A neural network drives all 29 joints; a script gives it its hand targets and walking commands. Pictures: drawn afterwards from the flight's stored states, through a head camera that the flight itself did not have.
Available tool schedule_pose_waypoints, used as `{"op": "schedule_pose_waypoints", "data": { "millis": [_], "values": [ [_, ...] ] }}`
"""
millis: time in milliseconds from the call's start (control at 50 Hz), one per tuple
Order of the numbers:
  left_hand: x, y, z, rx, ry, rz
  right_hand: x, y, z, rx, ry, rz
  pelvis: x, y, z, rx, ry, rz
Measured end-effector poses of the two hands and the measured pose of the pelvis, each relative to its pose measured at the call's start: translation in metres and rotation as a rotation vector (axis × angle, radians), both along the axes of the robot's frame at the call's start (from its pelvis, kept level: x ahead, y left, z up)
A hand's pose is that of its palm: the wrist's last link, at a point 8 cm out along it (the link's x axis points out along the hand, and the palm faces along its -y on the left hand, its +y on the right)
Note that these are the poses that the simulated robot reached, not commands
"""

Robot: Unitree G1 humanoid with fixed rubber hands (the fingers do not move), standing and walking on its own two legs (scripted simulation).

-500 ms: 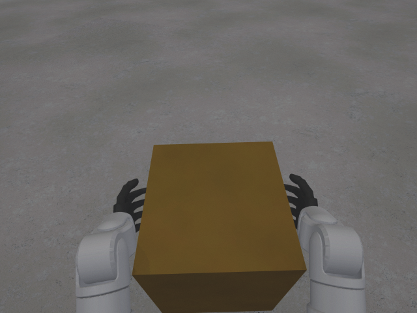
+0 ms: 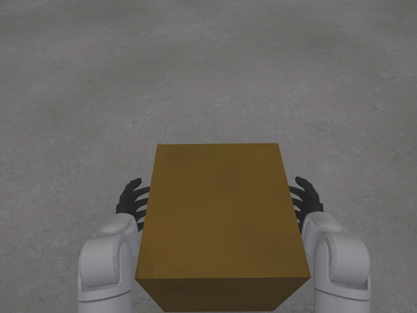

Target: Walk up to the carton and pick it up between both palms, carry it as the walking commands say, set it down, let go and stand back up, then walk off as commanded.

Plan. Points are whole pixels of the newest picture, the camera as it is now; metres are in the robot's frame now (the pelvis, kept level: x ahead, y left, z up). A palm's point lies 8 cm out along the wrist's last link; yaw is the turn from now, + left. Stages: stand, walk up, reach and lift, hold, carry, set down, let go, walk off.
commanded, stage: carry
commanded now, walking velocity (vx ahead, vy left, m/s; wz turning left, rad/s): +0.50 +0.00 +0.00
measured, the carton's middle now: (218, 232) +0.27 +0.00 +0.00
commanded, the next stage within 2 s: none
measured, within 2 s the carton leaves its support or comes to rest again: neither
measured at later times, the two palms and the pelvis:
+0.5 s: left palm (145, 107) +0.58 +0.18 +0.06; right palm (267, 108) +0.56 -0.14 +0.06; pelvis +0.31 +0.04 +0.00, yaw -4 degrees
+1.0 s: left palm (171, 43) +0.89 +0.13 +0.08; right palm (265, 40) +0.90 -0.18 +0.07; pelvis +0.63 -0.03 +0.00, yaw +0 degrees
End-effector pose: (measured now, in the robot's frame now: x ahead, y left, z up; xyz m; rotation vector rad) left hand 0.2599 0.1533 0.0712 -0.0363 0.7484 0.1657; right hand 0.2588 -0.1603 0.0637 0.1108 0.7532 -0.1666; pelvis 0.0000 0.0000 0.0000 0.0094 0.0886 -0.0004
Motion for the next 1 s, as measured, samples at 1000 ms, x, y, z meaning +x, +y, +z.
{"op": "schedule_pose_waypoints", "data": {
  "millis": [1000],
  "values": [
    [0.629, -0.020, 0.004, 0.003, -0.002, 0.027, 0.638, -0.020, 0.004, -0.007, -0.004, 0.037, 0.635, -0.026, 0.004, 0.003, -0.008, -0.004]
  ]
}}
